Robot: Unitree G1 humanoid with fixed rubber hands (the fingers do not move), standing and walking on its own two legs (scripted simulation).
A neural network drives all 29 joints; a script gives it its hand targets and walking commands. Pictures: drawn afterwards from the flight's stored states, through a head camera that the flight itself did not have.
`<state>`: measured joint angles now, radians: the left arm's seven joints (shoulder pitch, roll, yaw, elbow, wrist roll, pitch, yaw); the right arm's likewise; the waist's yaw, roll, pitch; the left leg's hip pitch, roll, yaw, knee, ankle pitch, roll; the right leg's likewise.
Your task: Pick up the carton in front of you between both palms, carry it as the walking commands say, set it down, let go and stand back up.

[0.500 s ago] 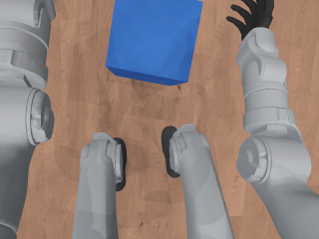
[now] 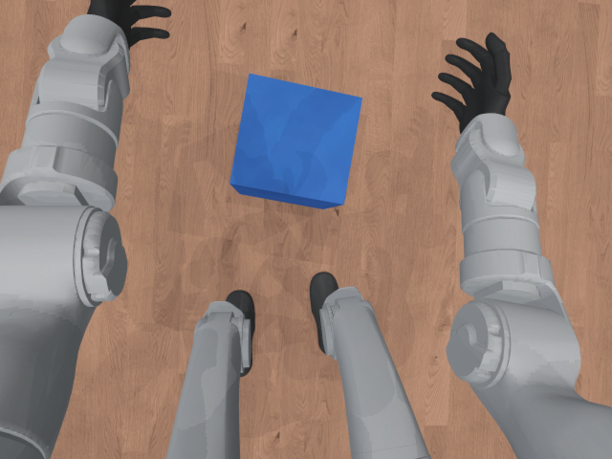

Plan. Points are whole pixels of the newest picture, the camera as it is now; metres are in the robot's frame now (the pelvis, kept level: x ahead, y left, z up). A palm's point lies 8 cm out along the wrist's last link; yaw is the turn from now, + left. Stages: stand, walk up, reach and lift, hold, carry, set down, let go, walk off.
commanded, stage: let go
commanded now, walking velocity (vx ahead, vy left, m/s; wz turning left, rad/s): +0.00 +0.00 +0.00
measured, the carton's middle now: (292, 152) +0.51 -0.05 -0.49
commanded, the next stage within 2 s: stand in 1.42 s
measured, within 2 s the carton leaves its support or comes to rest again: neither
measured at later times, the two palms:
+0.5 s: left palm (42, 176) +0.41 +0.18 +0.01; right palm (593, 217) +0.35 -0.26 +0.02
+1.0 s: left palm out of the picture +0.27 +0.23 +0.08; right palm out of the picture +0.26 -0.24 +0.09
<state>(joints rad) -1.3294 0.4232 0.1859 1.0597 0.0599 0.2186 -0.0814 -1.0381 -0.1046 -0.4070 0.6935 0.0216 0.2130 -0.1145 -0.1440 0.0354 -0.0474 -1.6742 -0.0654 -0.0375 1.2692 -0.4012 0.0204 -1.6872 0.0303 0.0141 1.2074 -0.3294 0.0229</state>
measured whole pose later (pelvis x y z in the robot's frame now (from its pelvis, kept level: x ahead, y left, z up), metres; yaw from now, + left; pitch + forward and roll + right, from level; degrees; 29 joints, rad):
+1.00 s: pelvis +0.10 +0.00 +0.16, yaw +0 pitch +1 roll +0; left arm 0.20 0.20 0.05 0.47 0.01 0.05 -0.04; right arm 0.23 -0.22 -0.03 0.43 0.02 0.06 0.07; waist -0.01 0.00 0.04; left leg -0.18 -0.03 -0.04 0.45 -0.29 0.02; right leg -0.22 0.03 0.05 0.44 -0.24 0.00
